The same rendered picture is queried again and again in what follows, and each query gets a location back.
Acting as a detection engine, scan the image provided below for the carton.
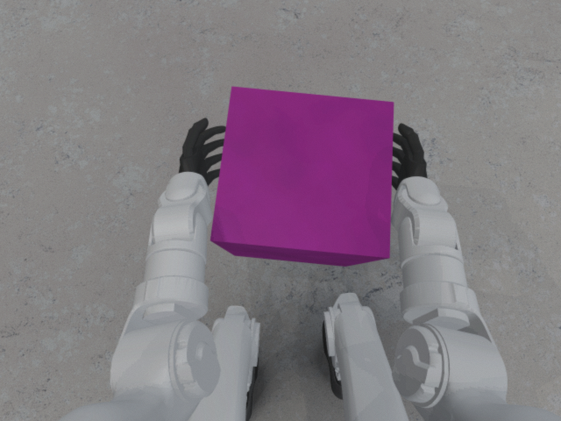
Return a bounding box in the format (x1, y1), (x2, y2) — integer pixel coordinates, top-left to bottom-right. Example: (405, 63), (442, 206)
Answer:
(210, 86), (394, 267)

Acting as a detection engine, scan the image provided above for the robot right hand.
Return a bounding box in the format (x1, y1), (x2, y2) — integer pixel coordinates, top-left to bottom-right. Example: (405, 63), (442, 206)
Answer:
(392, 123), (428, 190)

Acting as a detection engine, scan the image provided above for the robot right forearm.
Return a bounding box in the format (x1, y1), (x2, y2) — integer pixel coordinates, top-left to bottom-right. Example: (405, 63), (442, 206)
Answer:
(391, 176), (508, 391)

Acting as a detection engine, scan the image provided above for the right robot foot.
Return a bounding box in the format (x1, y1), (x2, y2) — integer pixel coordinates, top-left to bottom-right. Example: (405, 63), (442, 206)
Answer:
(323, 321), (343, 400)

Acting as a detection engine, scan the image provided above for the robot left forearm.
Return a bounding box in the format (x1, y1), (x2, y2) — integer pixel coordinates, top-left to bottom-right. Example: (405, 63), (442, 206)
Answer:
(110, 172), (213, 392)

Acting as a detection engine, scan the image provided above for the right robot thigh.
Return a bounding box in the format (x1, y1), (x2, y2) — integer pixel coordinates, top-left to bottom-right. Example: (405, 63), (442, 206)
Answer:
(323, 302), (409, 421)

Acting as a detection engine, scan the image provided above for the robot left upper arm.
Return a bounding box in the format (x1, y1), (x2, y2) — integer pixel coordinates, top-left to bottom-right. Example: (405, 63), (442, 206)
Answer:
(58, 318), (221, 421)

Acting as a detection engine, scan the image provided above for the robot left hand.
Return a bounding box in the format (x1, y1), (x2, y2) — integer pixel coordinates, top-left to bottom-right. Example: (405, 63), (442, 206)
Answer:
(179, 118), (226, 186)

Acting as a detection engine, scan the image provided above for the robot right upper arm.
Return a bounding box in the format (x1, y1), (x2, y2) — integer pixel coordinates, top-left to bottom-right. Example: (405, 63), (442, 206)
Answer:
(392, 324), (561, 421)

